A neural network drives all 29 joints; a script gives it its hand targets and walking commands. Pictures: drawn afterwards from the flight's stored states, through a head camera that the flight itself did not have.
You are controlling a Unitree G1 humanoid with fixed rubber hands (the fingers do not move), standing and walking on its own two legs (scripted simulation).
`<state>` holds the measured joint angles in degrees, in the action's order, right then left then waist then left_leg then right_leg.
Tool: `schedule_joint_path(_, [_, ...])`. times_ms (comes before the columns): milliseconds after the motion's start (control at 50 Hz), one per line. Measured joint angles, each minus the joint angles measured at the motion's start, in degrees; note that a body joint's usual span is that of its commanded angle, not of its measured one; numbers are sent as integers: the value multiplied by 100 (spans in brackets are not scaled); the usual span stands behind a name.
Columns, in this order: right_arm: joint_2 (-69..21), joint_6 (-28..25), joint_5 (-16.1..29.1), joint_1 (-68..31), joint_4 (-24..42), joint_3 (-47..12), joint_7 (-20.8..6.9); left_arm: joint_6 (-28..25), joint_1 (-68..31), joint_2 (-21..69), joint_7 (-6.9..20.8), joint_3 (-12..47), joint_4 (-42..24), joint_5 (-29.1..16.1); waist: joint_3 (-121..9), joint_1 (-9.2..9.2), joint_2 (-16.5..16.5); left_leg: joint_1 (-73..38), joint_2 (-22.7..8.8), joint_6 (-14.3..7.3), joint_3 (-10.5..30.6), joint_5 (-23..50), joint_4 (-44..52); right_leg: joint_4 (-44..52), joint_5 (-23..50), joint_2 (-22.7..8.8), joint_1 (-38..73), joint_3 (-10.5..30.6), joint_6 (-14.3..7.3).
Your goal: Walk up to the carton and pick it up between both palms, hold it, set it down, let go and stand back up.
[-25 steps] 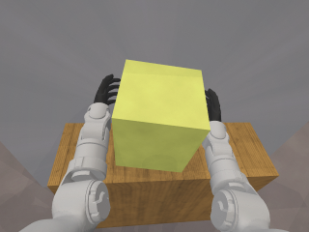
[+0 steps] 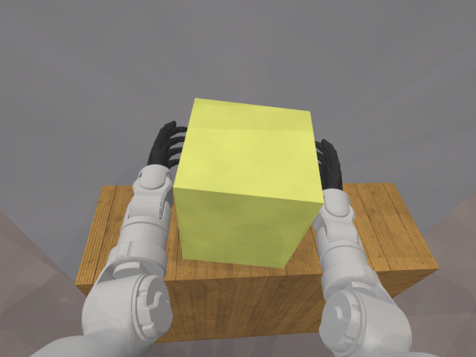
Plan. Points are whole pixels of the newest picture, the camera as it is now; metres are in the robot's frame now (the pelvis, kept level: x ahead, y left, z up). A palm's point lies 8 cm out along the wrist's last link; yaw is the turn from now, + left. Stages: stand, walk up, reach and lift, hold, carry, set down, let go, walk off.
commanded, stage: set down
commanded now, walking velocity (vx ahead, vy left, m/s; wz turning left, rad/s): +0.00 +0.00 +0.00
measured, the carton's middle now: (242, 189) +0.40 +0.01 +0.03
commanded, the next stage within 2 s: none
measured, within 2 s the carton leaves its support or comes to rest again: rests again in 0.88 s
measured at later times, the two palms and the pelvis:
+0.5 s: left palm (163, 173) +0.39 +0.16 +0.07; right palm (326, 191) +0.39 -0.14 +0.06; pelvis +0.00 +0.00 +0.00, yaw +0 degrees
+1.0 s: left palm (165, 182) +0.39 +0.16 +0.05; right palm (324, 199) +0.38 -0.14 +0.04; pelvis +0.00 +0.00 +0.00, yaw +0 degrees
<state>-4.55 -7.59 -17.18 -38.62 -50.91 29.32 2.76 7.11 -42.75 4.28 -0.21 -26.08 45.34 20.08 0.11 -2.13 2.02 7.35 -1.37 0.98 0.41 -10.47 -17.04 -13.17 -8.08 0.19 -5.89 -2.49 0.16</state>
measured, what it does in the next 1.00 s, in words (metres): stands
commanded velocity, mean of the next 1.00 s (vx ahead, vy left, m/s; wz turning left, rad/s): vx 0.00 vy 0.00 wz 0.00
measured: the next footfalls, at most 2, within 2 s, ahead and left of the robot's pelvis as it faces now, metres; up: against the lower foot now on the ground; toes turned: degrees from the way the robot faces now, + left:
none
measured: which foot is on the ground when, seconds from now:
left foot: down 0.00-1.00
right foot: down 0.00-1.00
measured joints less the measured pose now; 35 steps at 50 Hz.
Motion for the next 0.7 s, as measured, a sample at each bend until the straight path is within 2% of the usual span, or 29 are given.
schedule_joint_path(180, [-76, -61, -253, -1, 11, 248, -85, -153, 2, 13, 11, -89, 144, 35, -65, -21, -18, 151, 6, -6, -21, -14, -24, -48, -22, -8, -168, 16, 6])
schedule_joint_path(700, [-122, -500, -562, 110, -137, 478, -106, -789, 90, 11, -17, -200, 590, 85, -110, -17, -64, 442, 2, -12, -31, 10, -63, -101, -5, -9, -464, 9, 1])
